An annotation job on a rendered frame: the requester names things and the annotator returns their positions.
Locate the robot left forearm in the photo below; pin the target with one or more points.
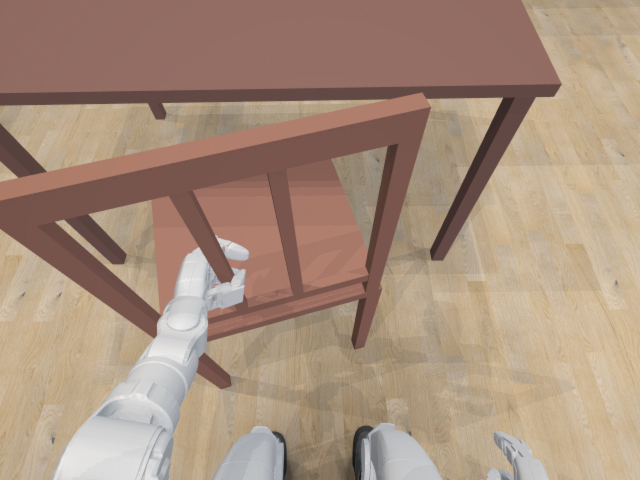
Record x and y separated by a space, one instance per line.
160 380

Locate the robot left shin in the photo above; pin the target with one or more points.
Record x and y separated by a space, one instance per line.
261 429

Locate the robot left upper arm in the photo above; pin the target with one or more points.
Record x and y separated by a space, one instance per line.
115 449

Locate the table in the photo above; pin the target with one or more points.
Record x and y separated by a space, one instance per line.
64 52

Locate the chair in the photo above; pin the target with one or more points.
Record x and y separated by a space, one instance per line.
273 190

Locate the robot left hand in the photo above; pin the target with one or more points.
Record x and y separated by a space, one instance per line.
196 276

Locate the robot right hand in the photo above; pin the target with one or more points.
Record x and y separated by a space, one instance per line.
519 456

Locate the robot right foot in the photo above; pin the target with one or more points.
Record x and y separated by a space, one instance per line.
357 441

